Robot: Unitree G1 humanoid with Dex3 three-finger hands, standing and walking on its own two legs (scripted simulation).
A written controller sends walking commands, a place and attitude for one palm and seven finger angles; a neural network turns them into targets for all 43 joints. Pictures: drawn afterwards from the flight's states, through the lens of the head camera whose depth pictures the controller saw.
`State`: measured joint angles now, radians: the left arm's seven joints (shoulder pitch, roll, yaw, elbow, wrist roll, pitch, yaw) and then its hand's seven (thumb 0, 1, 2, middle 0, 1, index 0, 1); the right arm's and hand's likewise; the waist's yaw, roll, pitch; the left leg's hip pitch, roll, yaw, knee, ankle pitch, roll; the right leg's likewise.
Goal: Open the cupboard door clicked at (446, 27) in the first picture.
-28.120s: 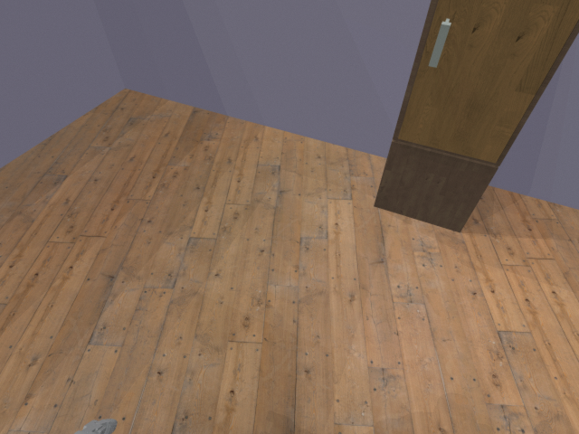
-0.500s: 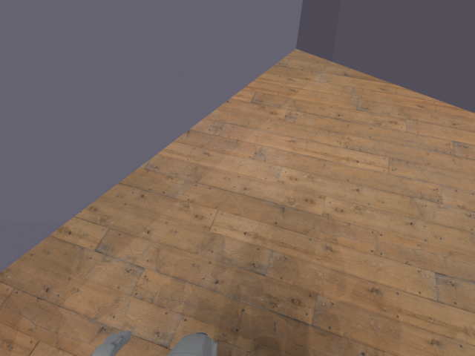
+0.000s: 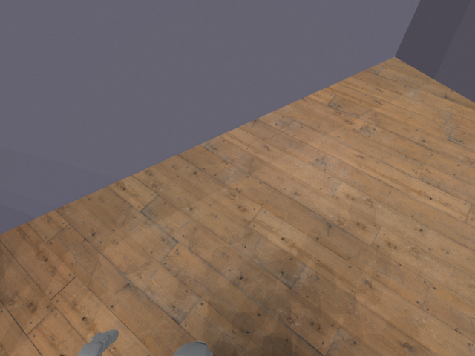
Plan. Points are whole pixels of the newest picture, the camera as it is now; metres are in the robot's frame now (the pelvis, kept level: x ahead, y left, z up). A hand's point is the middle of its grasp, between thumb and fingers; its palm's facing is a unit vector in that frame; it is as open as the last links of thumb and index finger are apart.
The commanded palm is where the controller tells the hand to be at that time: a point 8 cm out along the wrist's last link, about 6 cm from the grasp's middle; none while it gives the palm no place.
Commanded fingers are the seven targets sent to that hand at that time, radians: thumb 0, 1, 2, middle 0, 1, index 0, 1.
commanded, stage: turn to face it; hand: left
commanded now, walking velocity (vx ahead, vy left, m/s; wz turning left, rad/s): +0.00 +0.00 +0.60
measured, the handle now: out of the picture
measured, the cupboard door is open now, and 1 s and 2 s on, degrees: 48 48 48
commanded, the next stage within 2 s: none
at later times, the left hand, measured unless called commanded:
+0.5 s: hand out of the picture +0.01 +0.22 -0.15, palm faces +0.36 -0.90 -0.25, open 7.4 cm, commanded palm none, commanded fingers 0.00 0.90 0.90 -0.20 -0.30 -0.20 -0.30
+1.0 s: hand out of the picture -0.06 +0.17 -0.17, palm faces +0.62 -0.75 -0.22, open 7.4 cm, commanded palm none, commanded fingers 0.00 0.90 0.90 -0.20 -0.30 -0.20 -0.30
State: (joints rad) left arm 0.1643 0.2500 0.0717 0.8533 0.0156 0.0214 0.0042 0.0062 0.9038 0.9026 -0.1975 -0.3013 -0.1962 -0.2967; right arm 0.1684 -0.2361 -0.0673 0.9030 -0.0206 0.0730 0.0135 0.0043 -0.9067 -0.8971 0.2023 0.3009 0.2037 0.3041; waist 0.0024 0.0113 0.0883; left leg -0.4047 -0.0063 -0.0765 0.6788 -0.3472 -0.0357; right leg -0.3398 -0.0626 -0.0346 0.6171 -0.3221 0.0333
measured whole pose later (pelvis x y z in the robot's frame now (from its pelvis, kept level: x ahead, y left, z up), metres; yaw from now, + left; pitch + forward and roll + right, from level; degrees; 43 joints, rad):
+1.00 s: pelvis +0.01 -0.03 +0.00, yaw +37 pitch +1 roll +1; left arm 0.19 0.24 0.07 0.91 0.01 0.07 0.01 0.01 0.90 0.90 -0.20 -0.30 -0.20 -0.30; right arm 0.11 -0.22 -0.06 0.88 -0.02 0.03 0.02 0.00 -0.91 -0.90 0.20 0.30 0.20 0.30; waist 0.00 -0.06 0.12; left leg -0.34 -0.01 0.03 0.62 -0.30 0.03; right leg -0.42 -0.12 -0.07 1.01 -0.52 0.07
